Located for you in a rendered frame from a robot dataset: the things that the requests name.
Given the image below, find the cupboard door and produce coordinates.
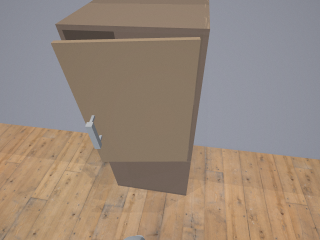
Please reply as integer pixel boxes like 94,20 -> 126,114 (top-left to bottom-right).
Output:
51,37 -> 201,162

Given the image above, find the handle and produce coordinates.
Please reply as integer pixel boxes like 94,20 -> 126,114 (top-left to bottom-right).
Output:
85,115 -> 103,149

